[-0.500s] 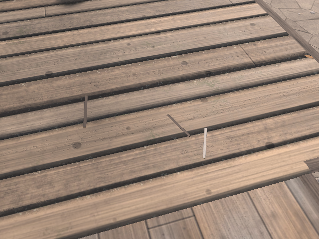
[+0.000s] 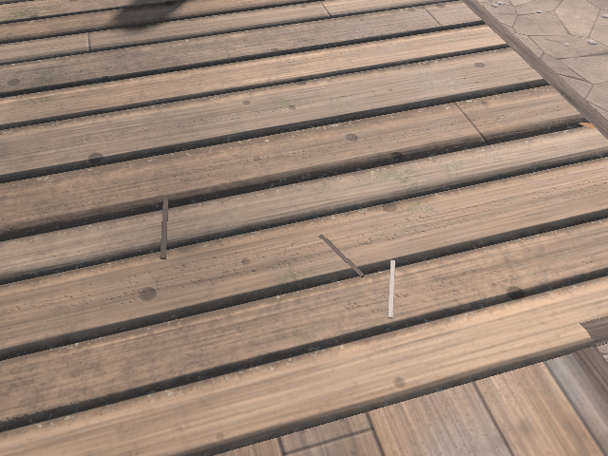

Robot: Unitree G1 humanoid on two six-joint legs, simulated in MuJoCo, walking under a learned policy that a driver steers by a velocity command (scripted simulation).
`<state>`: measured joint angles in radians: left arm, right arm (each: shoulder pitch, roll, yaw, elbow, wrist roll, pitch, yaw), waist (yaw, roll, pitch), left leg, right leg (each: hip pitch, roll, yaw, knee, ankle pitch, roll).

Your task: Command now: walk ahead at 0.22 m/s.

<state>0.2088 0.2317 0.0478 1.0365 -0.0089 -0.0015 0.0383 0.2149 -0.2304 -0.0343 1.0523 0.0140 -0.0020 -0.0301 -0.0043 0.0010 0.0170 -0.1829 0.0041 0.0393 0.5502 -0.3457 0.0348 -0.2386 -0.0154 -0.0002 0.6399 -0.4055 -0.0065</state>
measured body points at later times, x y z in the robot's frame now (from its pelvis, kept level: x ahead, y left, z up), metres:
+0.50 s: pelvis +0.16 -0.05 +0.01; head +0.18 -0.06 +0.46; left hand +0.07 +0.19 -0.13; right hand +0.36 -0.28 -0.10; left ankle +0.34 +0.11 -0.68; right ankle +0.04 -0.14 -0.73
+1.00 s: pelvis +0.45 +0.01 +0.01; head +0.47 +0.01 +0.46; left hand +0.62 +0.26 -0.10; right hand +0.44 -0.25 -0.13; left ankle +0.41 +0.09 -0.73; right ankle +0.63 -0.18 -0.67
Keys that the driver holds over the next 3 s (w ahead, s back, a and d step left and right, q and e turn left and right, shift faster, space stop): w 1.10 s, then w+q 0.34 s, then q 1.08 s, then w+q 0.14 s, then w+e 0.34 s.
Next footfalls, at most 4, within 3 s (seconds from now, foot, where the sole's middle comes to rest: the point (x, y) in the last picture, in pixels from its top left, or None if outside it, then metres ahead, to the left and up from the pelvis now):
0.18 right None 0.08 -0.14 -0.77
0.66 left None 0.45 0.09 -0.77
1.20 right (377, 363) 0.76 -0.15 -0.77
1.70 left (272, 293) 0.98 0.11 -0.77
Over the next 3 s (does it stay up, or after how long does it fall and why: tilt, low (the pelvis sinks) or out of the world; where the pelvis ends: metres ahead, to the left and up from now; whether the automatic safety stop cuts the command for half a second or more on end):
stays up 0.99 0.11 0.01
